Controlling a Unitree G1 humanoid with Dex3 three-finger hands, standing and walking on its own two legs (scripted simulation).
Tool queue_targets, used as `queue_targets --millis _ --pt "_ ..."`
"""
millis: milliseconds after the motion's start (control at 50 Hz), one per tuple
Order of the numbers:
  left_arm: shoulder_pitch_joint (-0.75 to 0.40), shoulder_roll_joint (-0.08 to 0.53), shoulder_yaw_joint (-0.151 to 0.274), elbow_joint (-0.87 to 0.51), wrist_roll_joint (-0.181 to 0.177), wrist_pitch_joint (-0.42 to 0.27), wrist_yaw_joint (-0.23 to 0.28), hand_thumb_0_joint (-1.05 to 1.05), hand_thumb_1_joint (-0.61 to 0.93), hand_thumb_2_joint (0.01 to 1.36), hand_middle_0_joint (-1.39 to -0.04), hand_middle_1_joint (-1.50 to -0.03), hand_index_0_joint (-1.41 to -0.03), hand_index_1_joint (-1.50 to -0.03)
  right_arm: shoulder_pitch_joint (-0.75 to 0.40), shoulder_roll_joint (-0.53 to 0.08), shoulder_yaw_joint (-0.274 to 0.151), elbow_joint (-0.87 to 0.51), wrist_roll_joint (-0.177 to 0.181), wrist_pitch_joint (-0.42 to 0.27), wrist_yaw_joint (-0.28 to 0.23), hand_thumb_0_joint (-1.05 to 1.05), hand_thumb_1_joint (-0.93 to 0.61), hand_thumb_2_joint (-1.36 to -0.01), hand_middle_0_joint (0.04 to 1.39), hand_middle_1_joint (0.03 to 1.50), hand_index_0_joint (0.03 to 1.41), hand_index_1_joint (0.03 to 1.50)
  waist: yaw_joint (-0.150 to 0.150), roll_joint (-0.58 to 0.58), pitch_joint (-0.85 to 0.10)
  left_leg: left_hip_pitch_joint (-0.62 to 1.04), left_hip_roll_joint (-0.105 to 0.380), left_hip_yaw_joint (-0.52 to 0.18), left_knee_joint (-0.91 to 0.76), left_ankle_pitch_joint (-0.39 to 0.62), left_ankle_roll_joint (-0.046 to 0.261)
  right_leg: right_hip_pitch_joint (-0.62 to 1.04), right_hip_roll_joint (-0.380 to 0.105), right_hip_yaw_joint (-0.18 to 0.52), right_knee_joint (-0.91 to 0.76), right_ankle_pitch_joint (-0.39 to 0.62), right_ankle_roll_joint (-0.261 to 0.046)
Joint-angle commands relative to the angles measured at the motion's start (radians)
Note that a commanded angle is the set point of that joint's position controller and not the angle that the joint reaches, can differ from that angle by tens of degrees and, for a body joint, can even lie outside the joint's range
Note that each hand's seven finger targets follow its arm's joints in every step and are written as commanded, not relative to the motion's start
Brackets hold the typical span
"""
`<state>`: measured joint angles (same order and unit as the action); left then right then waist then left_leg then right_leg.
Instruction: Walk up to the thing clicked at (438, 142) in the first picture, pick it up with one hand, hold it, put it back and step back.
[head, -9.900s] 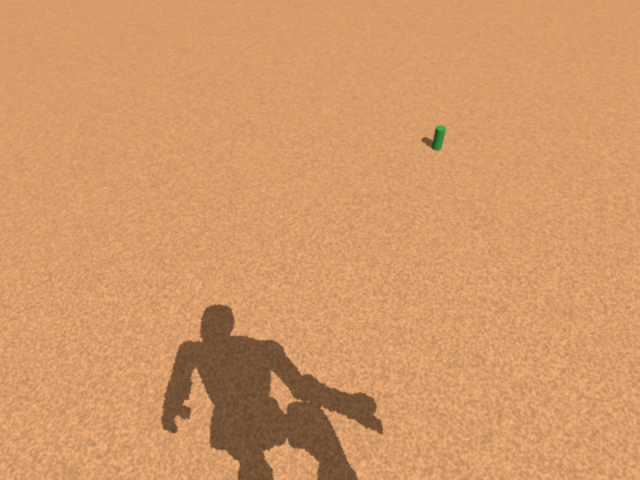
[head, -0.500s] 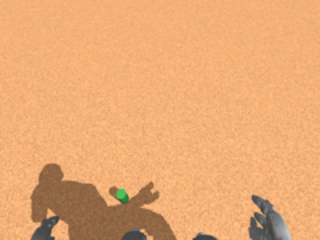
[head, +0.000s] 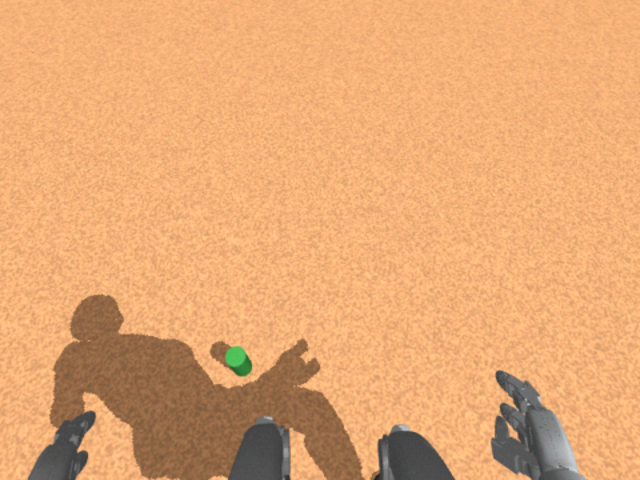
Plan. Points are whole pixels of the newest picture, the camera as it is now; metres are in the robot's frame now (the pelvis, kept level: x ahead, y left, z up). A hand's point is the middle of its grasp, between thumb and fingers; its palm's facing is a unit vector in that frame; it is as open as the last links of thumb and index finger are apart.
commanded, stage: go down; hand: left
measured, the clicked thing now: (239, 361) +0.40 +0.23 -0.61
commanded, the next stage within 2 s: none
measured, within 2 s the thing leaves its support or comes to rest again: neither
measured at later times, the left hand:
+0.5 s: hand (108, 409) +0.24 +0.35 -0.22, palm faces +0.11 -0.94 -0.32, open 17.0 cm
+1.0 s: hand (110, 384) +0.29 +0.38 -0.26, palm faces +0.15 -0.96 -0.22, open 16.9 cm
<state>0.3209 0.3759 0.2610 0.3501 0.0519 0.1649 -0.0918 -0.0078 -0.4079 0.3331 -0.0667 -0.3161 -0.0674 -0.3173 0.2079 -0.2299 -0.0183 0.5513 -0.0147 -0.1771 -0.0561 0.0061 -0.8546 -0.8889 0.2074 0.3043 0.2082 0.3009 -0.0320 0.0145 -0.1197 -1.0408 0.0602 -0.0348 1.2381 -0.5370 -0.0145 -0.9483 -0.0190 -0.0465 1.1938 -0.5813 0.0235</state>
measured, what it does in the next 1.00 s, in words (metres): lowers itself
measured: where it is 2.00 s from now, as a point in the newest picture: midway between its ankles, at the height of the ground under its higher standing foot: outside the picture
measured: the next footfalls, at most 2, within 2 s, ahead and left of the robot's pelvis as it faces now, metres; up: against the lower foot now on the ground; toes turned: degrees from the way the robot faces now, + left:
none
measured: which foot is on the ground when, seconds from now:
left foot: down 0.00-1.00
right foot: down 0.00-1.00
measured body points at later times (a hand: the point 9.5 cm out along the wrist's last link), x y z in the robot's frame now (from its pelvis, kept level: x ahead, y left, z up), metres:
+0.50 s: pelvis -0.05 -0.01 -0.15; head +0.14 +0.02 +0.26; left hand +0.23 +0.40 -0.19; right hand +0.13 -0.28 -0.26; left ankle +0.03 +0.12 -0.63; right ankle +0.00 -0.14 -0.63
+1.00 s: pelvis -0.07 -0.01 -0.24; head +0.14 +0.04 +0.16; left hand +0.28 +0.43 -0.25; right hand +0.08 -0.29 -0.35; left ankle +0.03 +0.12 -0.63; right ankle -0.01 -0.14 -0.63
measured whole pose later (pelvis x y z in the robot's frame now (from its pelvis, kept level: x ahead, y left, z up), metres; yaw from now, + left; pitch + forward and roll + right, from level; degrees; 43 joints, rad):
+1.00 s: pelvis -0.07 -0.01 -0.24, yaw -6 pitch +33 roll -6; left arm -0.40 0.80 0.77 1.00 -0.14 -0.40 -0.61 -0.01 -0.39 0.07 -0.02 -0.07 -0.04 -0.05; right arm 0.08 -0.34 0.05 0.68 -0.05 -0.16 -0.03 0.00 -0.89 -0.90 0.21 0.30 0.21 0.30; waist -0.03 -0.03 -0.11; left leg -2.01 0.07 -0.13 2.09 -0.66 -0.03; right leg -1.90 0.02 -0.07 2.05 -0.73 0.01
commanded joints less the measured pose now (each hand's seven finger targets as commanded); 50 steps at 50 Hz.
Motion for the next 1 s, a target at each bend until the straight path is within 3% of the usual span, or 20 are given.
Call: queue_targets --millis 0,20,40,80,120,140,160,240,300,320,340,360,460,500,580,600,720,860,880,980 --pt "-0.132 0.222 0.112 -0.085 0.007 -0.110 0.012 0.000 -0.404 0.359 -0.044 -0.342 -0.059 -0.339 -0.020 -0.158 -0.066 -0.119 0.006 -0.061 -0.017 0.000 -0.865 -0.883 0.201 0.300 0.200 0.300 -0.018 0.064 -0.214 0.145 -0.026 0.001 -0.109 0.177 0.028 -0.037 0.031 0.005 -0.079 0.184 -0.044" --pt "-0.135 0.251 0.136 0.007 0.008 -0.130 0.007 0.000 -0.475 0.319 -0.053 -0.314 -0.058 -0.308 -0.010 -0.171 -0.070 -0.087 0.003 -0.062 -0.018 0.000 -0.850 -0.882 0.201 0.300 0.200 0.300 -0.017 0.059 -0.197 0.104 -0.024 -0.001 -0.083 0.145 0.030 -0.078 0.029 0.008 -0.049 0.155 -0.043" --pt "-0.220 0.262 0.139 -0.051 0.007 -0.171 -0.001 0.000 -0.395 0.399 -0.133 -0.394 -0.138 -0.388 -0.024 -0.167 -0.068 -0.105 0.003 -0.071 -0.016 0.000 -0.930 -0.917 0.203 0.299 0.202 0.299 -0.017 0.072 -0.227 0.090 -0.026 0.002 -0.059 0.144 0.030 -0.102 0.029 0.010 -0.022 0.156 -0.046" --pt "-0.270 0.293 0.154 0.006 0.005 -0.230 -0.026 0.000 -0.516 0.239 -0.071 -0.234 -0.070 -0.228 -0.012 -0.178 -0.074 -0.078 0.000 -0.076 -0.016 0.000 -0.856 -0.883 0.200 0.300 0.200 0.300 -0.015 0.082 -0.279 0.054 -0.029 0.001 -0.005 0.140 0.032 -0.147 0.026 0.016 0.031 0.154 -0.045" --pt "-0.311 0.340 0.196 0.050 -0.003 -0.288 -0.051 0.000 -0.476 0.309 -0.150 -0.341 -0.111 -0.332 -0.025 -0.189 -0.076 -0.074 0.001 -0.082 -0.011 0.000 -0.945 -0.904 0.204 0.298 0.202 0.298 0.002 0.082 -0.315 0.009 -0.029 -0.004 0.036 0.113 0.034 -0.189 0.022 0.023 0.077 0.129 -0.048" --pt "-0.319 0.346 0.203 0.095 -0.007 -0.315 -0.070 0.000 -0.556 0.229 -0.075 -0.261 -0.087 -0.252 -0.023 -0.193 -0.077 -0.066 0.001 -0.080 -0.009 0.000 -0.870 -0.883 0.200 0.300 0.200 0.300 0.006 0.087 -0.341 -0.004 -0.030 -0.005 0.061 0.111 0.033 -0.219 0.024 0.025 0.103 0.122 -0.051" --pt "-0.354 0.374 0.218 0.108 -0.006 -0.341 -0.084 0.000 -0.611 0.236 -0.075 -0.315 -0.098 -0.291 -0.023 -0.195 -0.076 -0.058 0.002 -0.076 -0.007 0.000 -0.886 -0.885 0.200 0.300 0.200 0.300 0.011 0.085 -0.377 -0.027 -0.031 -0.008 0.089 0.131 0.034 -0.238 0.024 0.026 0.127 0.131 -0.052" --pt "-0.372 0.426 0.296 0.221 -0.048 -0.410 -0.151 0.000 -0.420 0.024 -0.046 -0.037 -0.044 -0.023 -0.019 -0.229 -0.076 -0.029 0.003 -0.054 0.002 0.000 -0.880 -0.892 0.201 0.300 0.200 0.300 0.048 0.134 -0.471 -0.019 -0.025 -0.031 0.155 0.213 0.026 -0.346 0.027 0.007 0.231 0.160 -0.059" --pt "-0.368 0.484 0.376 0.330 -0.088 -0.454 -0.199 0.000 -0.422 0.000 -0.041 0.000 -0.041 0.000 -0.036 -0.243 -0.077 -0.021 0.005 -0.035 0.012 0.000 -0.882 -0.894 0.201 0.300 0.200 0.300 0.084 0.101 -0.493 -0.094 -0.025 -0.032 0.224 0.228 0.033 -0.397 0.033 0.000 0.285 0.160 -0.062" --pt "-0.435 0.487 0.372 0.286 -0.102 -0.476 -0.223 0.000 -0.424 0.000 -0.039 0.000 -0.046 0.000 -0.035 -0.237 -0.072 -0.013 0.001 -0.031 0.017 0.000 -0.883 -0.893 0.201 0.300 0.200 0.300 0.079 0.114 -0.518 -0.118 -0.027 -0.032 0.255 0.224 0.034 -0.415 0.034 0.001 0.306 0.158 -0.062" --pt "-0.404 0.520 0.411 0.361 -0.109 -0.484 -0.238 0.000 -0.435 0.004 -0.039 -0.017 -0.050 -0.001 -0.033 -0.244 -0.073 -0.012 -0.002 -0.025 0.018 0.000 -0.891 -0.895 0.201 0.300 0.200 0.300 0.082 0.084 -0.529 -0.152 -0.029 -0.021 0.287 0.247 0.041 -0.396 0.034 0.006 0.307 0.185 -0.057" --pt "-0.385 0.514 0.412 0.395 -0.123 -0.495 -0.259 0.000 -0.439 0.017 -0.035 -0.025 -0.046 -0.008 -0.040 -0.248 -0.070 -0.011 -0.001 -0.021 0.021 0.000 -0.891 -0.895 0.201 0.300 0.200 0.300 0.078 0.057 -0.522 -0.192 -0.029 -0.014 0.312 0.252 0.047 -0.391 0.036 0.010 0.314 0.196 -0.054" --pt "-0.606 0.584 0.450 0.347 -0.160 -0.588 -0.355 0.000 -0.428 0.042 -0.022 -0.038 -0.036 -0.019 -0.045 -0.268 -0.070 0.012 -0.013 -0.021 0.023 0.000 -0.891 -0.896 0.201 0.300 0.200 0.300 0.045 0.081 -0.590 -0.244 -0.018 -0.022 0.407 0.201 0.047 -0.494 0.042 0.009 0.396 0.160 -0.051" --pt "-0.698 0.657 0.478 0.320 -0.167 -0.617 -0.378 0.000 -0.395 0.052 -0.016 -0.041 -0.032 -0.020 -0.036 -0.273 -0.063 0.033 -0.015 -0.026 0.019 0.000 -0.892 -0.897 0.201 0.300 0.200 0.300 0.041 0.111 -0.621 -0.258 -0.015 -0.027 0.431 0.155 0.045 -0.539 0.044 0.009 0.428 0.120 -0.054" --pt "-0.768 0.665 0.474 0.405 -0.180 -0.633 -0.419 0.000 -0.387 0.058 -0.011 -0.046 -0.030 -0.022 -0.027 -0.280 -0.051 0.065 -0.020 -0.021 0.009 0.000 -0.889 -0.896 0.201 0.300 0.200 0.300 0.032 0.127 -0.568 -0.323 -0.006 -0.042 0.438 -0.026 0.034 -0.634 0.046 0.006 0.456 -0.028 -0.058" --pt "-0.790 0.710 0.506 0.387 -0.182 -0.637 -0.425 0.000 -0.378 0.063 -0.008 -0.054 -0.032 -0.027 -0.031 -0.290 -0.048 0.059 -0.021 -0.019 0.006 0.000 -0.885 -0.895 0.201 0.300 0.200 0.300 0.043 0.156 -0.578 -0.321 -0.006 -0.050 0.433 -0.051 0.031 -0.647 0.046 0.000 0.472 -0.040 -0.061" --pt "-0.754 0.759 0.548 0.455 -0.195 -0.612 -0.461 0.000 -0.402 0.060 -0.014 -0.067 -0.040 -0.038 -0.043 -0.303 -0.026 0.050 -0.017 -0.006 0.003 0.000 -0.887 -0.896 0.201 0.300 0.200 0.300 0.072 0.162 -0.608 -0.367 -0.008 -0.047 0.484 0.004 0.032 -0.675 0.050 -0.026 0.540 -0.005 -0.066" --pt "-0.790 0.811 0.598 0.478 -0.221 -0.617 -0.493 0.000 -0.391 0.077 -0.007 -0.084 -0.036 -0.052 -0.040 -0.316 -0.014 0.063 -0.018 -0.005 0.007 0.000 -0.887 -0.896 0.201 0.300 0.200 0.300 0.064 0.161 -0.575 -0.432 -0.002 -0.052 0.561 0.062 0.034 -0.731 0.054 -0.041 0.618 0.037 -0.068" --pt "-0.819 0.803 0.581 0.471 -0.223 -0.620 -0.498 0.000 -0.391 0.076 -0.008 -0.084 -0.037 -0.052 -0.048 -0.313 -0.011 0.057 -0.019 -0.007 0.008 0.000 -0.887 -0.897 0.201 0.300 0.200 0.300 0.053 0.158 -0.560 -0.459 -0.001 -0.051 0.567 0.023 0.035 -0.747 0.056 -0.039 0.616 0.009 -0.066" --pt "-0.874 0.834 0.606 0.482 -0.233 -0.642 -0.528 0.000 -0.389 0.076 -0.013 -0.088 -0.041 -0.057 -0.043 -0.326 -0.008 0.070 -0.028 -0.013 0.009 0.000 -0.889 -0.897 0.201 0.300 0.200 0.300 0.043 0.176 -0.563 -0.483 0.003 -0.049 0.604 0.002 0.034 -0.777 0.058 -0.045 0.658 0.000 -0.066"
